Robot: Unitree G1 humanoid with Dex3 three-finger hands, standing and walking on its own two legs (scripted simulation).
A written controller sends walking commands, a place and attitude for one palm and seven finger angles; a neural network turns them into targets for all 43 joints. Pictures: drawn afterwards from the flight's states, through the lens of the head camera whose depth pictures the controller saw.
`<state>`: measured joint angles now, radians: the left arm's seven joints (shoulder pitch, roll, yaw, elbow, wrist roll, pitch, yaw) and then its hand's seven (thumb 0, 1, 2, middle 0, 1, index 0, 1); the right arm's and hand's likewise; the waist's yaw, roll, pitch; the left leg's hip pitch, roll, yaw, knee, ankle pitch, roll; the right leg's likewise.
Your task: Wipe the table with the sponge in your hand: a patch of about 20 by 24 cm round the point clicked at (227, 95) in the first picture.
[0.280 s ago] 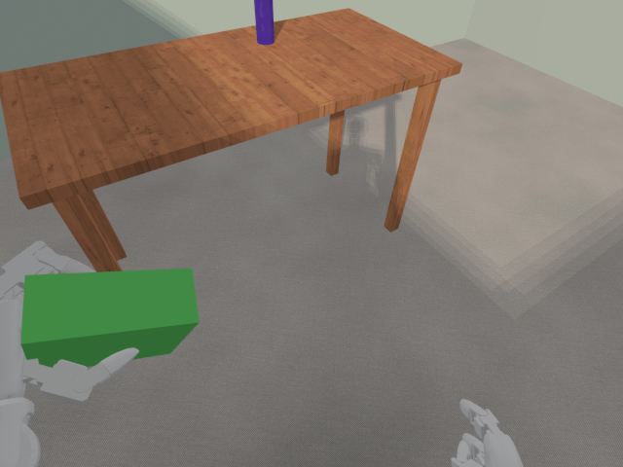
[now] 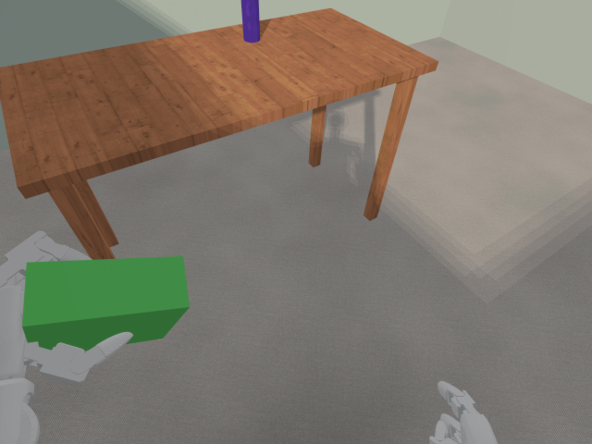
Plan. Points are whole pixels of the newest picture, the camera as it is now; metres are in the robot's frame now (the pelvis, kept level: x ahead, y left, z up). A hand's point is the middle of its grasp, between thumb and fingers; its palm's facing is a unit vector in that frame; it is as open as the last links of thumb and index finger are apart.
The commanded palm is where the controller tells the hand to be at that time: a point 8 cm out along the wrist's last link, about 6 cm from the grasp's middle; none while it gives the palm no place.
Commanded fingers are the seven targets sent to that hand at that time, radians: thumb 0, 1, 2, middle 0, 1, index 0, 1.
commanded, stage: look at it before walking up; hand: left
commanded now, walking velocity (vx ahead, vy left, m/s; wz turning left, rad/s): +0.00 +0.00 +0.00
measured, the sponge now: (131, 305) +0.23 +0.20 +0.13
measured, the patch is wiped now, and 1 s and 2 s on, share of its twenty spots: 0.00 0.00 0.00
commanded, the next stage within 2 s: walk to a spot facing it in 0.12 s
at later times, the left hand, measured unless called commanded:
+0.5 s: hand (105, 288) +0.23 +0.22 +0.15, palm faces +0.40 -0.83 -0.38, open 9.9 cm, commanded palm +0.20 +0.25 +0.18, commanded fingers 0.00 0.10 1.30 -1.20 -1.60 -1.20 -1.60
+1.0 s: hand (258, 188) +0.38 +0.08 +0.17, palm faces +0.16 -0.86 -0.49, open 9.9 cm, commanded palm +0.34 +0.13 +0.18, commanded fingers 0.00 0.10 1.30 -1.20 -1.60 -1.20 -1.60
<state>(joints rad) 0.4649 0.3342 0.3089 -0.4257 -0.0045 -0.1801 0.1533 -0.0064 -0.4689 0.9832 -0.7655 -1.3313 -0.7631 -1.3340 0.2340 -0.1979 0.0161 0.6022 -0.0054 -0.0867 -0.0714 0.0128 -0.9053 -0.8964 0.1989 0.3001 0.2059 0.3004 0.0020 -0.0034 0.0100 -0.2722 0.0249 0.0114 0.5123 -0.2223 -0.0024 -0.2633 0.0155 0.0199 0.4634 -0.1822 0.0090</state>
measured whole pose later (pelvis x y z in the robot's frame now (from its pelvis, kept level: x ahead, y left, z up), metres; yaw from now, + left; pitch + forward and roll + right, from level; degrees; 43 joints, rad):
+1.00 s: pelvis +0.11 -0.09 +0.00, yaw -15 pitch +2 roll +3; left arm 0.52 0.40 0.38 -0.47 -0.02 -0.24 0.15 0.00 -0.47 0.99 -0.77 -1.33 -0.76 -1.34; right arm 0.28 -0.25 -0.04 0.61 0.00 -0.03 -0.05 0.01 -0.91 -0.90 0.19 0.30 0.20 0.30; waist -0.02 -0.02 0.00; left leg -0.53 0.09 0.13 0.77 -0.26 -0.01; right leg -0.09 0.09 -0.01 0.40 -0.34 -0.13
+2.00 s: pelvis +0.27 -0.22 +0.00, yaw -2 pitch +0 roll -2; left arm 0.54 0.39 0.40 -0.61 -0.05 -0.16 0.14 -0.01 -0.47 0.99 -0.77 -1.34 -0.76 -1.34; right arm 0.19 -0.14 0.00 0.56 0.01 -0.10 -0.01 0.01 -0.91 -0.90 0.20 0.30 0.21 0.30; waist 0.00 0.02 0.06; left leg -0.31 0.07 -0.01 0.56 -0.25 -0.02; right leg -0.41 -0.02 -0.09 0.83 -0.42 0.09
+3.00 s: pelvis +0.22 -0.27 -0.01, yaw +12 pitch -2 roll +1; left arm 0.40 0.34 0.31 -0.39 0.00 -0.21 0.12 0.00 -0.47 0.99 -0.77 -1.34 -0.76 -1.34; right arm 0.18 -0.19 0.00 0.70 -0.01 -0.06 -0.04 0.01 -0.90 -0.90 0.20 0.30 0.21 0.30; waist 0.01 0.05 0.06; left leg -0.43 0.03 0.04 1.14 -0.40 -0.01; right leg -0.28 -0.06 -0.17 0.60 -0.29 -0.05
